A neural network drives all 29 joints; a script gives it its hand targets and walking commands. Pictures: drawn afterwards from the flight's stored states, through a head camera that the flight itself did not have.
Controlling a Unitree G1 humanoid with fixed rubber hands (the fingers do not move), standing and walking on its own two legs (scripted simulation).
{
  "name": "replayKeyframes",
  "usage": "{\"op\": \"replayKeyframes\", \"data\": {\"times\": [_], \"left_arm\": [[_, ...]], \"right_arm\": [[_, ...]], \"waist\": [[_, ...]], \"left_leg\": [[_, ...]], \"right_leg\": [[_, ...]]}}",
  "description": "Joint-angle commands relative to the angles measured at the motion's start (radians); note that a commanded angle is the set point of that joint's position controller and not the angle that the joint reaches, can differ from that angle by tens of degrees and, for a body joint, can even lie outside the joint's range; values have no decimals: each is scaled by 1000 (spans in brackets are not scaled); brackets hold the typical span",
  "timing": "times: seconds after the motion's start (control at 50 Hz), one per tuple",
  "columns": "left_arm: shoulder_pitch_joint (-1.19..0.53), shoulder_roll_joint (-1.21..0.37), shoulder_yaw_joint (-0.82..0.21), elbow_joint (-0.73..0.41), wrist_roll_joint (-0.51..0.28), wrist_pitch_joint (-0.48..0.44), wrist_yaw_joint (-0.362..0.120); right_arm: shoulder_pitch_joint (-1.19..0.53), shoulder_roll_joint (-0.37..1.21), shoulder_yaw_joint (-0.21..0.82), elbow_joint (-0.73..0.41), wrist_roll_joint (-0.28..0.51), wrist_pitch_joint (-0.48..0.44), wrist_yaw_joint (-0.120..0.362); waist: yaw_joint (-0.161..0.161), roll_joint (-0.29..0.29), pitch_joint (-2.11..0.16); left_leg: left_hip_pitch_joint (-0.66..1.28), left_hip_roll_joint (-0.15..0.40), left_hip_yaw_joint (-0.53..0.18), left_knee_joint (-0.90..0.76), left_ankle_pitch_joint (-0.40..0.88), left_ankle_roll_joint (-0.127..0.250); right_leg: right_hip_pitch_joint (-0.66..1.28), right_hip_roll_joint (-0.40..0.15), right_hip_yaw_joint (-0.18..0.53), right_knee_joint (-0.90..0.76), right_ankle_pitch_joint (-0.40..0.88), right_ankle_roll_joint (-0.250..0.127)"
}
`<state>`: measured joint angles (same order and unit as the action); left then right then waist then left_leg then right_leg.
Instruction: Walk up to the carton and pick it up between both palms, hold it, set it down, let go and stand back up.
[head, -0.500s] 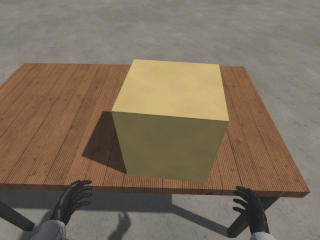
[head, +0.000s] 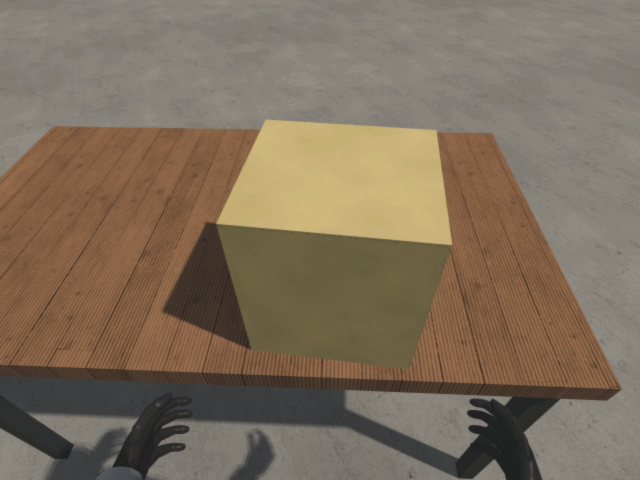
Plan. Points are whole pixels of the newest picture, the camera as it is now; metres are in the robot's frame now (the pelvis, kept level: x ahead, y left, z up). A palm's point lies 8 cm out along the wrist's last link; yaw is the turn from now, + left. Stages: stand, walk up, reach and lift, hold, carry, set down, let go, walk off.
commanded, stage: set down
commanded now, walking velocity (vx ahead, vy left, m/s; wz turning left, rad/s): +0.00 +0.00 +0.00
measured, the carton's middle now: (338, 246) +0.46 +0.01 +0.04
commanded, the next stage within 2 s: let go in 0.66 s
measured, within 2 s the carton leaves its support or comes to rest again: neither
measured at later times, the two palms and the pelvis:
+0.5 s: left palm out of the picture +0.15 +0.23 -0.07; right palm out of the picture +0.16 -0.22 -0.07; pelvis -0.01 +0.00 +0.00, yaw -1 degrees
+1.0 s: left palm out of the picture +0.16 +0.23 -0.08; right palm out of the picture +0.16 -0.23 -0.07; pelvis -0.01 +0.00 +0.00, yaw -1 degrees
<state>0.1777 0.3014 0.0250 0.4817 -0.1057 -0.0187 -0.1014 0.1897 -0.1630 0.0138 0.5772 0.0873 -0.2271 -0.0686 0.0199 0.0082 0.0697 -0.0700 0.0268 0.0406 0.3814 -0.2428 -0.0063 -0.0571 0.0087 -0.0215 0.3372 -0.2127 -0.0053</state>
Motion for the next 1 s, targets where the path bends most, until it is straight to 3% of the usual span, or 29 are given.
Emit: {"op": "replayKeyframes", "data": {"times": [0.0,0.04,0.06,0.08,0.1,0.12,0.14,0.16,0.2,0.22,0.24,0.28,0.36,0.4,0.46,0.48,0.5,0.54,0.58,0.64,0.66,0.74,0.8,0.82,0.84,0.88,0.92,0.94,0.98], "left_arm": [[-62,92,30,-58,21,-4,23],[-74,58,29,-51,53,36,23],[-77,82,38,-118,33,27,27],[-36,46,23,-10,60,63,34],[-32,57,49,-74,43,53,34],[-40,27,24,-1,66,76,40],[-64,56,38,-119,46,48,44],[-88,36,23,-71,57,59,51],[-72,-12,-2,35,96,122,54],[-62,17,31,-90,84,110,60],[-73,41,37,-137,65,96,67],[-49,18,30,-46,91,113,87],[-66,25,20,-127,72,101,101],[-36,-4,9,-66,79,113,109],[-51,7,10,-67,78,120,109],[-56,-5,1,-70,80,126,108],[-40,3,-1,-55,74,138,102],[-50,9,28,-95,85,133,105],[-46,13,25,-101,87,132,104],[-29,9,27,-81,86,136,100],[-35,23,30,-89,88,129,101],[-19,9,17,-92,99,119,110],[-18,14,25,-79,97,125,105],[-28,8,26,-91,90,127,101],[-31,-3,19,-80,96,129,103],[-32,-7,27,-109,106,115,109],[-28,-4,35,-74,106,122,105],[-16,3,34,-64,102,128,98],[-3,-25,24,-64,86,121,94]], "right_arm": [[-89,-92,-30,-48,-9,-29,15],[-82,-74,-16,25,-31,0,28],[-87,-70,-23,-64,-31,-7,28],[-89,-116,-37,30,-51,12,37],[-80,-92,-27,-62,-39,-5,38],[-81,-109,-27,42,-50,8,42],[-75,-87,-49,-35,-44,-4,33],[-106,-109,-44,15,-52,5,39],[-127,-111,-45,145,-87,53,57],[-108,-88,-46,24,-80,50,60],[-101,-77,-53,-42,-69,37,54],[-113,-107,-64,58,-95,44,66],[-107,-86,-76,1,-88,17,66],[-92,-87,-54,17,-84,18,73],[-79,-105,-77,36,-95,37,78],[-74,-94,-70,41,-95,42,77],[-67,-97,-67,26,-105,52,79],[-63,-97,-76,26,-104,40,71],[-90,-94,-69,-6,-109,26,73],[-80,-108,-64,-6,-89,33,81],[-72,-112,-75,-1,-86,24,82],[-68,-107,-64,48,-80,15,97],[-82,-130,-53,46,-67,10,95],[-70,-116,-64,34,-81,9,93],[-79,-112,-59,34,-76,14,96],[-76,-133,-74,52,-62,2,100],[-73,-130,-69,48,-76,-1,102],[-57,-134,-50,45,-58,2,101],[-48,-128,-65,62,-77,-6,101]], "waist": [[-5,25,-111],[29,22,-69],[-9,9,-92],[-13,14,-40],[-13,-17,-84],[-6,-12,-39],[-7,8,-64],[7,12,-78],[-13,58,29],[1,7,0],[15,5,-79],[6,48,-38],[38,30,-106],[10,-10,-92],[17,-13,-42],[0,4,-31],[-21,-44,1],[9,17,-82],[28,-38,-112],[-1,-45,-72],[6,4,-101],[-1,21,-110],[28,1,-93],[-11,10,-95],[-13,3,-67],[9,32,-113],[-11,-6,-104],[4,-40,-97],[-15,-18,-119]], "left_leg": [[58,-39,9,-19,288,-39],[39,-37,21,-42,257,-40],[41,-37,18,-38,255,-36],[51,-32,8,-53,272,-36],[57,-36,20,-38,257,-24],[51,-28,12,-59,237,-26],[39,-26,27,-54,224,-27],[57,-31,28,-60,230,-25],[63,-26,16,-71,189,-37],[34,-23,35,-79,144,-24],[26,-25,35,-73,169,-11],[40,-24,35,-72,225,-27],[24,-27,49,-60,217,-12],[22,-25,40,-47,210,-12],[13,-17,40,-60,167,-8],[-14,-17,36,-55,173,0],[-12,-20,28,-45,171,3],[10,-25,54,-40,194,-5],[21,-30,58,-22,211,-12],[-14,-32,40,-19,236,-17],[-2,-17,36,-18,232,-14],[38,-14,40,-10,289,-41],[33,-21,33,-6,283,-29],[13,-31,39,-2,274,-29],[5,-25,35,-15,253,-24],[45,-19,41,-4,280,-36],[44,-35,46,-5,278,-27],[29,-30,29,-9,287,-31],[49,-17,39,-13,330,-35]], "right_leg": [[-46,14,21,-58,160,-19],[-49,1,19,-75,110,-30],[-49,10,6,-64,124,-20],[-63,17,6,-71,98,-26],[-38,17,6,-72,114,-21],[-58,18,8,-72,86,-27],[-42,17,21,-68,85,-24],[-45,19,9,-66,76,-30],[-104,12,18,-89,-7,-43],[-97,5,20,-98,-24,-35],[-55,15,8,-70,27,-32],[-61,24,11,-63,45,-43],[-34,5,27,-50,88,-26],[-47,14,17,-51,78,-38],[-77,3,35,-47,48,-25],[-76,5,22,-37,46,-31],[-78,3,28,-48,54,-25],[-81,-2,31,-33,84,-26],[-80,-1,30,-38,114,-19],[-60,7,21,-30,166,-17],[-68,5,18,-18,171,-17],[-85,19,12,-33,184,-28],[-79,6,30,-35,212,-18],[-83,6,23,-28,205,-13],[-72,5,17,-34,187,-18],[-87,4,15,-33,185,-22],[-87,4,14,-25,210,-9],[-64,7,22,-30,250,-11],[-78,19,5,-29,224,-21]]}}
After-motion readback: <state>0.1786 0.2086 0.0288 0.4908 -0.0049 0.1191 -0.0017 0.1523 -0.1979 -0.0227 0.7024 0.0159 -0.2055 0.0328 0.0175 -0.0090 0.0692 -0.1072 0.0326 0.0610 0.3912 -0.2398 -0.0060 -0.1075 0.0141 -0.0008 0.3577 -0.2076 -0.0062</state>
